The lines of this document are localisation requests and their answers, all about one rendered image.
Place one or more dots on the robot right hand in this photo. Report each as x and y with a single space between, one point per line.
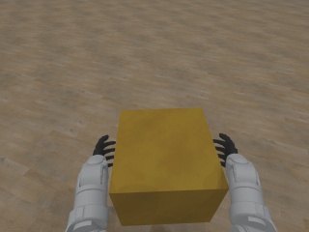
228 150

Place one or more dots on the right robot forearm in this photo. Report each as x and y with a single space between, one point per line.
248 205

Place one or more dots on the robot left hand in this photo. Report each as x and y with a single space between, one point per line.
100 146

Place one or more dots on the carton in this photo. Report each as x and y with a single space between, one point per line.
165 169

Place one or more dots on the left robot forearm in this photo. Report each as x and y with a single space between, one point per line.
90 200

